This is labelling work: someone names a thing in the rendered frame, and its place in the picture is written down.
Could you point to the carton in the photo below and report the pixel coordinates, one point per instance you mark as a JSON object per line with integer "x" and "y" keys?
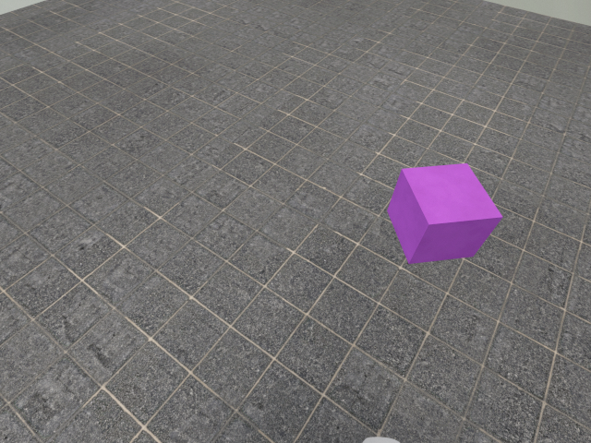
{"x": 441, "y": 212}

